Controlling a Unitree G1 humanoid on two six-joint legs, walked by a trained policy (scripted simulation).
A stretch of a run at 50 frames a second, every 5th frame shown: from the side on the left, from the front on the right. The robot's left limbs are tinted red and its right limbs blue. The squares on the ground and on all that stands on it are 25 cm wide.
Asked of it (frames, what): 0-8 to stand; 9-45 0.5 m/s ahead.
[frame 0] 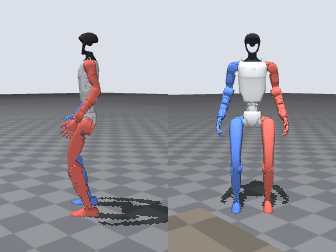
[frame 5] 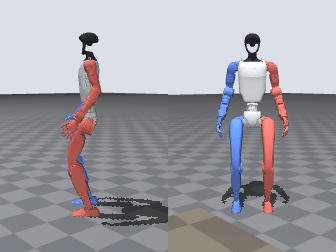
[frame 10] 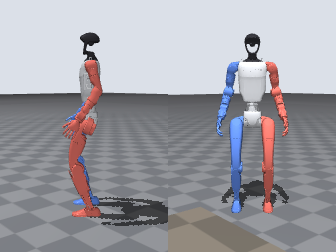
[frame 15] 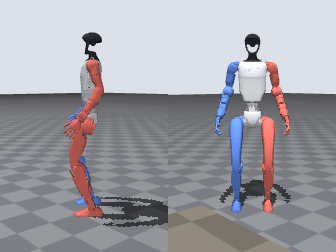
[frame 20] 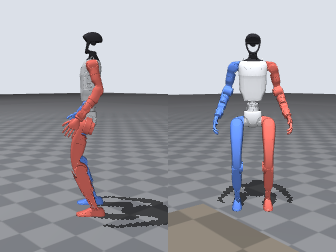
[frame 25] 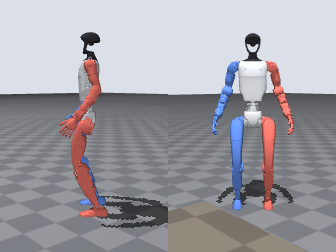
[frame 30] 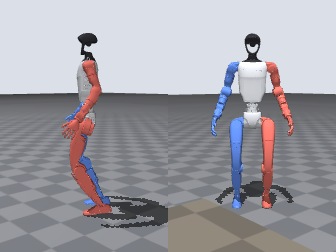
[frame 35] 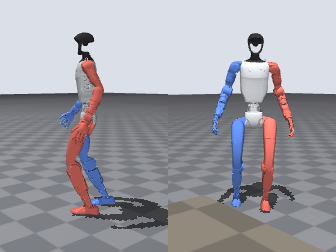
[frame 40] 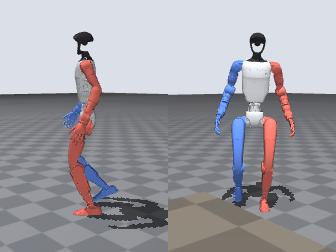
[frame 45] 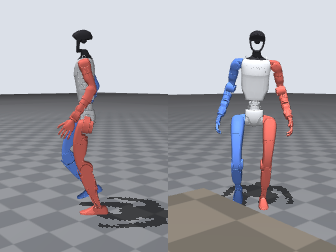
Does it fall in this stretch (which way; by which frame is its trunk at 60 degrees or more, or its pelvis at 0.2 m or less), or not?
no
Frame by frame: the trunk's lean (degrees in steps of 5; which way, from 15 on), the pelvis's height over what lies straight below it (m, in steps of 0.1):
0: 0, 0.8
5: 0, 0.8
10: 0, 0.8
15: 0, 0.8
20: 5, 0.8
25: 5, 0.8
30: 0, 0.8
35: 5, 0.8
40: 5, 0.8
45: 5, 0.8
